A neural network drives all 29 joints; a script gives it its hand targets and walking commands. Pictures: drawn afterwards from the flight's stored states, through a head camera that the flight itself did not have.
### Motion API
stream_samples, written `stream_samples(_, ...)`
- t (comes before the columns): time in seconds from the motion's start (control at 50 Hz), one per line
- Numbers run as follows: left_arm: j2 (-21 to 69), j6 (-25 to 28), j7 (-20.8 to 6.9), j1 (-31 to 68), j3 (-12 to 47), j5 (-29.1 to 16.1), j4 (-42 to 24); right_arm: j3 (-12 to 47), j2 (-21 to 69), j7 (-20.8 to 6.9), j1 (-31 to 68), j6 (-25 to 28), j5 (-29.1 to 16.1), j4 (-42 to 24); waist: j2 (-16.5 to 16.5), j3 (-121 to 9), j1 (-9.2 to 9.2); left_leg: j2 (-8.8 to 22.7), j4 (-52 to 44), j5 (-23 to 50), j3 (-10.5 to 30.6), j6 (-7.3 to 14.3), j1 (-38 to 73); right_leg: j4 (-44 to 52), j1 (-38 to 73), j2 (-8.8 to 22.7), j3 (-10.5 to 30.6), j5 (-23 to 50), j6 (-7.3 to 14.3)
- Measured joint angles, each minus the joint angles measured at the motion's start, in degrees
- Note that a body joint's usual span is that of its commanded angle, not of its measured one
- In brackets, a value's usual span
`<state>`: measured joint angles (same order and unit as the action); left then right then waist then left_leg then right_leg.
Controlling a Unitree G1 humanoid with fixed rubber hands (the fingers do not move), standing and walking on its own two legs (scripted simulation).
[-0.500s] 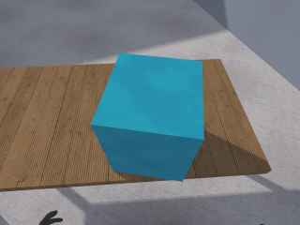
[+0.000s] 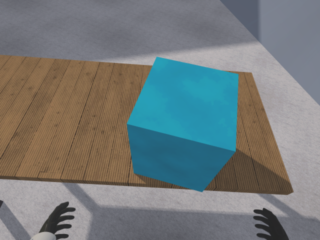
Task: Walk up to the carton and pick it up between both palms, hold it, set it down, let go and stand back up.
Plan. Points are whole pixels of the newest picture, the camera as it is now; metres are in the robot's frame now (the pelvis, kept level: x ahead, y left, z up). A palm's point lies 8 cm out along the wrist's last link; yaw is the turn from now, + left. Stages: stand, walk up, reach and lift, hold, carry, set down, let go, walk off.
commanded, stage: reach and lift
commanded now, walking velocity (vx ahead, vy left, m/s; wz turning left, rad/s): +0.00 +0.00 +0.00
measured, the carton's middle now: (180, 128) +0.39 -0.06 +0.04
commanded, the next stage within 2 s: none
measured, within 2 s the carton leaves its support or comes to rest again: neither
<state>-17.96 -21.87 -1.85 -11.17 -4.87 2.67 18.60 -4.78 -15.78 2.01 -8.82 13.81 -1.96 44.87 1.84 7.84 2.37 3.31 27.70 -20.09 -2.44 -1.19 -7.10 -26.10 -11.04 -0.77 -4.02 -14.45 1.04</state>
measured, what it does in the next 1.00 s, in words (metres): shifts its weight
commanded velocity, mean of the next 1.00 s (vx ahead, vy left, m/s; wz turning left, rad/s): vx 0.00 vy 0.00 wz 0.00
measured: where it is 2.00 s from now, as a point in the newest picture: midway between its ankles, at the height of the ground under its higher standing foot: outside the picture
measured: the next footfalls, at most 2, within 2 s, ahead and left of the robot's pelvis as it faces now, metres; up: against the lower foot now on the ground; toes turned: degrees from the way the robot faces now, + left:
none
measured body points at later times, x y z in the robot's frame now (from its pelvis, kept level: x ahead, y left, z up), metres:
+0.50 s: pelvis -0.06 +0.03 +0.00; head -0.11 +0.02 +0.45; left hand +0.15 +0.22 -0.03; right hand +0.07 -0.26 -0.03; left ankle -0.06 +0.12 -0.74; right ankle -0.01 -0.11 -0.74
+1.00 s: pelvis -0.07 -0.04 +0.00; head -0.09 -0.02 +0.45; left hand +0.15 +0.22 +0.01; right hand +0.13 -0.22 +0.04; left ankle -0.06 +0.12 -0.74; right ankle -0.01 -0.11 -0.74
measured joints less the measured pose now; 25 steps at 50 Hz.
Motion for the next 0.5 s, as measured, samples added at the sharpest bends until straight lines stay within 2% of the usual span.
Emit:
stream_samples(0.1, 0.53, 1.83, 1.46, -2.84, 2.87, -3.55, -2.73, -1.79, 1.45, -2.15, -1.64, 0.19, 0.49, -2.21, -1.64, -1.67, -0.26, -0.74, -2.07, 1.38, -1.58, 1.24, 2.74, 3.74, 2.97, 0.43, 1.71, 2.71, -1.41)
stream_samples(0.24, 3.97, 0.95, 2.90, -4.98, 8.32, -6.21, -4.47, -5.00, 1.30, -4.92, -4.97, -5.54, 0.90, -7.11, -3.22, -4.34, 0.15, -1.68, -4.32, 2.88, -3.40, 2.50, 7.40, 6.80, 7.37, 1.08, 3.56, 5.41, -2.54)
stream_samples(0.34, 6.29, -0.78, 3.70, -4.50, 9.52, -6.07, -5.17, -5.35, 0.58, -5.91, -7.43, -12.55, 0.53, -15.06, -2.99, -4.53, -0.18, -2.34, -5.61, 4.25, -5.04, 2.97, 9.41, 6.13, 7.89, 1.51, 5.25, 6.30, -2.80)
stream_samples(0.5, 7.07, -0.67, 4.39, -1.95, 6.71, -4.78, -5.66, -4.16, 1.07, -5.99, -9.46, -20.86, -0.50, -28.55, -2.63, -3.69, -0.58, -2.24, -5.12, 5.81, -6.05, 2.70, 8.90, 4.06, 6.29, 1.25, 6.36, 7.27, -2.13)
